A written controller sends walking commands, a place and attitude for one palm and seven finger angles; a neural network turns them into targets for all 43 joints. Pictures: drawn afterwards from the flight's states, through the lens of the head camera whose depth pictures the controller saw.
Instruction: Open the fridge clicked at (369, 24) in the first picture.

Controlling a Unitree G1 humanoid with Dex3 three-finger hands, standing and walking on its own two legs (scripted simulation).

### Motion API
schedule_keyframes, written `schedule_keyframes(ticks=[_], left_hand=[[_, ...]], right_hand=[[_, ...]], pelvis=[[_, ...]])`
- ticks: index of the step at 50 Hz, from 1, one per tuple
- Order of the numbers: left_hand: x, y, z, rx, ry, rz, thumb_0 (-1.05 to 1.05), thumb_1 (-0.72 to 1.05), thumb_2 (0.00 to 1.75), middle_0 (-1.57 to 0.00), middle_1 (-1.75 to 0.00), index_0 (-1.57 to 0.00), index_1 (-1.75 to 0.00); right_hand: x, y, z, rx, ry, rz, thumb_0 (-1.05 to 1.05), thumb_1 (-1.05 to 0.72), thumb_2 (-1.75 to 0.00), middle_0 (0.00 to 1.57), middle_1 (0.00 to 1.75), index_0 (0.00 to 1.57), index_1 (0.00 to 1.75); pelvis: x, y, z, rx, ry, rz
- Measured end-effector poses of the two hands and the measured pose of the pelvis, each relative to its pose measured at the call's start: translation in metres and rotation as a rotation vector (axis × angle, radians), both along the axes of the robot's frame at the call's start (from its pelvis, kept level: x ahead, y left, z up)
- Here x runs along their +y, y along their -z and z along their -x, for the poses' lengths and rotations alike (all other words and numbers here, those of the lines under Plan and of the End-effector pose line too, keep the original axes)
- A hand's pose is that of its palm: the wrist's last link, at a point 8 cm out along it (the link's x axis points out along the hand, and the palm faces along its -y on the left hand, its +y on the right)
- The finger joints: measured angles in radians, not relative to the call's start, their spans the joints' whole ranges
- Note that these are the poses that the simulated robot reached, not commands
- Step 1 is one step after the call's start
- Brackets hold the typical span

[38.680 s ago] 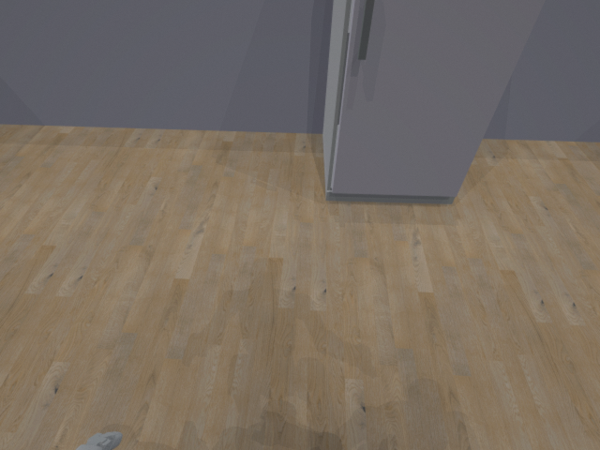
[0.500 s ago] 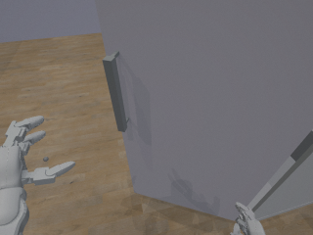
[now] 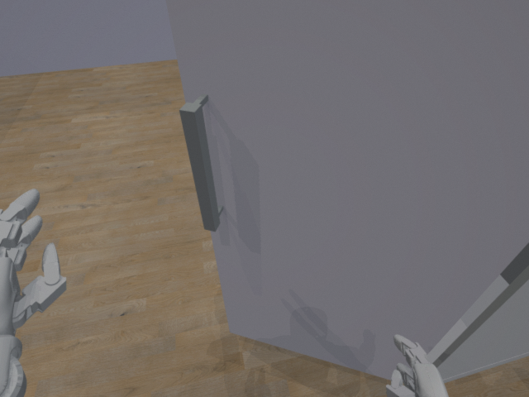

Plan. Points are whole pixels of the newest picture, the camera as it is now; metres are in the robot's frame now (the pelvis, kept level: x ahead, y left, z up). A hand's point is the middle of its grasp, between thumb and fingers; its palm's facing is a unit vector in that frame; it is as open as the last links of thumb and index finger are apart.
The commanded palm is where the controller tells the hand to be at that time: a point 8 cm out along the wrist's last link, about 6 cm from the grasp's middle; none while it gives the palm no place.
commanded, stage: draw the hand back to the body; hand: left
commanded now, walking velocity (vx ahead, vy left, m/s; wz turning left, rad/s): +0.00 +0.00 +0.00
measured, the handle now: (208, 169) +0.46 +0.18 +0.11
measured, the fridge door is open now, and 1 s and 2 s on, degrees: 59 59 59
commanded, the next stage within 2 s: step back with the hand held close in 0.22 s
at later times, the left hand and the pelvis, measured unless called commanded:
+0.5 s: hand (68, 276) +0.19 +0.26 +0.16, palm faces +0.45 -0.80 -0.39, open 7.4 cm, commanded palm +0.12 +0.30 +0.17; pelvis -0.02 +0.00 +0.00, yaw +0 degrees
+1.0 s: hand out of the picture +0.10 +0.30 +0.15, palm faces +0.49 -0.77 -0.42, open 7.4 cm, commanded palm +0.04 +0.33 +0.17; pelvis -0.09 +0.02 -0.02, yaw +1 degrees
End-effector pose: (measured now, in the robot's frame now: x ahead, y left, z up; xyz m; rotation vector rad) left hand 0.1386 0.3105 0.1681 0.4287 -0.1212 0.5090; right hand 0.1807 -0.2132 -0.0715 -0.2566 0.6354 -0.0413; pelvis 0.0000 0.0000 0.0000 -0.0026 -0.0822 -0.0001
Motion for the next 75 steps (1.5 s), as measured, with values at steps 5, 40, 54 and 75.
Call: schedule_keyframes(ticks=[5,40,54,75], left_hand=[[-0.006,0.001,0.001,0.002,0.008,0.008,0.01,0.86,0.89,-0.21,-0.32,-0.21,-0.32],[0.017,-0.011,0.028,-0.053,0.158,-0.167,0.02,0.89,0.90,-0.21,-0.30,-0.21,-0.30],[0.020,0.003,0.094,-0.146,0.076,-0.113,0.02,0.89,0.90,-0.21,-0.30,-0.21,-0.30],[0.031,-0.004,0.180,-0.219,0.081,-0.166,0.01,0.88,0.90,-0.21,-0.30,-0.21,-0.30]], right_hand=[[-0.001,0.001,0.004,0.003,0.001,-0.002,0.01,-0.90,-0.90,0.20,0.30,0.20,0.30],[0.001,-0.005,0.069,0.053,0.134,0.054,0.01,-0.90,-0.90,0.20,0.30,0.20,0.30],[0.013,0.007,0.122,0.063,0.056,0.065,0.01,-0.90,-0.90,0.20,0.30,0.20,0.30],[0.020,0.003,0.170,0.037,0.005,0.113,0.01,-0.90,-0.90,0.20,0.30,0.20,0.30]], pelvis=[[-0.002,0.000,0.002,-0.002,-0.002,-0.001],[0.025,0.008,0.055,0.065,0.020,0.015],[0.025,0.016,0.103,0.054,-0.029,0.042],[0.030,0.023,0.179,0.086,-0.101,0.024]])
